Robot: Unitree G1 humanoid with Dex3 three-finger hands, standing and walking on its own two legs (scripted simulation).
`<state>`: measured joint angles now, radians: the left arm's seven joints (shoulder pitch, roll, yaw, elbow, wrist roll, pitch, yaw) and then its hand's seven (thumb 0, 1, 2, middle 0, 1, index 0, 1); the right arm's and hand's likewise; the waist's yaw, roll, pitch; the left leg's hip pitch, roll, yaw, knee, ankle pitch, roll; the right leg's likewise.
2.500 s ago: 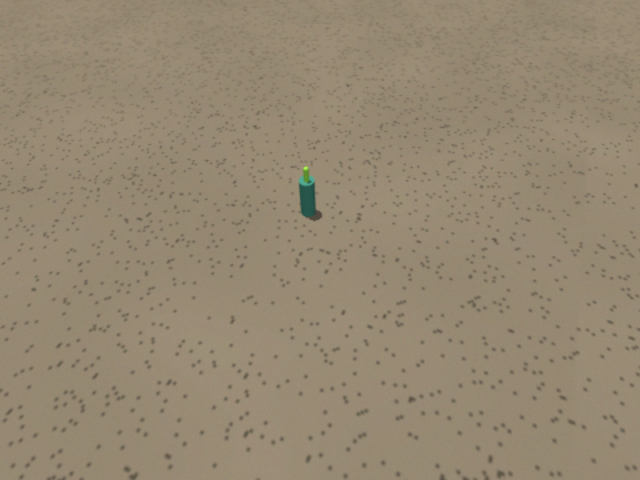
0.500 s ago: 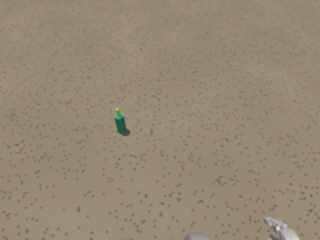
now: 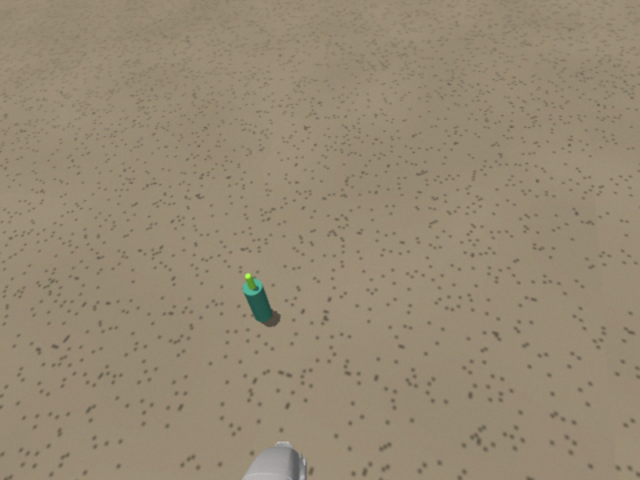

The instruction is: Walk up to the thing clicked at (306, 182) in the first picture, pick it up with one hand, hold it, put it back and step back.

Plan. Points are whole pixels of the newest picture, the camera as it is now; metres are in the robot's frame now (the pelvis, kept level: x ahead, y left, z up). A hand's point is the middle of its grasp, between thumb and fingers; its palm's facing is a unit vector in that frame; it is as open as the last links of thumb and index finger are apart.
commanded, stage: walk up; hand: left
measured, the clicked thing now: (256, 295) +0.75 +0.31 -0.65
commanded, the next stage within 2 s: none
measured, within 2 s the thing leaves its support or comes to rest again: neither
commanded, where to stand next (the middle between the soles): +0.41 +0.09 m, yaw +0 degrees
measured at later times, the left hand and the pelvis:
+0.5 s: hand (142, 410) +0.24 +0.32 -0.14, palm faces -0.07 -0.92 -0.38, open 7.4 cm; pelvis +0.18 +0.04 +0.00, yaw +0 degrees
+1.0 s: hand (145, 348) +0.35 +0.36 -0.16, palm faces -0.02 -0.92 -0.40, open 7.4 cm; pelvis +0.31 +0.07 -0.02, yaw +0 degrees
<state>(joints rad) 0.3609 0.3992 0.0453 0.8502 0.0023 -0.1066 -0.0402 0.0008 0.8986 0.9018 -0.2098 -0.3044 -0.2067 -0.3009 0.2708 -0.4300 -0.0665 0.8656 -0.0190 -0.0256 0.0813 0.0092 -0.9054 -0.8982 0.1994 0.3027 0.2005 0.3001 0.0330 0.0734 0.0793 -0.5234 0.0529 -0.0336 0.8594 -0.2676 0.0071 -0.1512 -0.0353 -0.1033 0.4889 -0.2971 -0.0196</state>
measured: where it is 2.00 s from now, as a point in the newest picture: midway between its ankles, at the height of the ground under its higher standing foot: (327, 422)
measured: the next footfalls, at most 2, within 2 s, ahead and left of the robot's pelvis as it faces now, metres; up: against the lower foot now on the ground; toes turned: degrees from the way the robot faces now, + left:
left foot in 0.16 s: +0.22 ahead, +0.15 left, +0.00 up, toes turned +5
right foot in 0.56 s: +0.34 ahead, -0.10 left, +0.00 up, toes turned -5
